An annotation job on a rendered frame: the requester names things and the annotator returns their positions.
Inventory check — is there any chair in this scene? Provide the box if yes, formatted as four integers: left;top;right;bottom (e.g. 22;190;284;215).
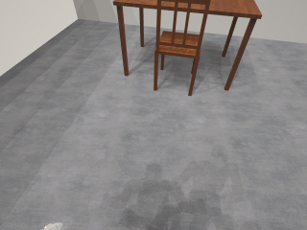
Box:
153;0;211;96

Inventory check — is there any table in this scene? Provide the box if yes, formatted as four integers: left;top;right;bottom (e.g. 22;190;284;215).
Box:
113;0;262;91

